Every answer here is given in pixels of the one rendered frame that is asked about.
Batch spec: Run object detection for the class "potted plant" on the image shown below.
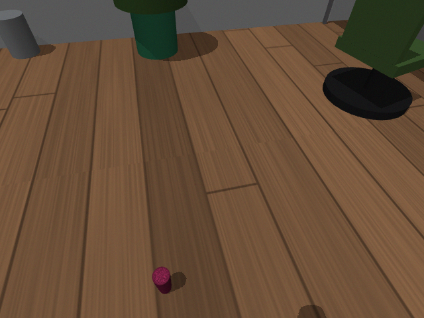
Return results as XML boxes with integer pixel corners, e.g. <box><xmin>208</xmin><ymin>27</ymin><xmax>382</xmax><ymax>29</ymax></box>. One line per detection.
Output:
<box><xmin>113</xmin><ymin>0</ymin><xmax>187</xmax><ymax>60</ymax></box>

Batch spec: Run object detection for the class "office chair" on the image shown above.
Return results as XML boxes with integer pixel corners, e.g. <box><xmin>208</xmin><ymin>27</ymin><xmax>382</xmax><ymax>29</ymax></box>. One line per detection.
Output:
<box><xmin>323</xmin><ymin>0</ymin><xmax>424</xmax><ymax>120</ymax></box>

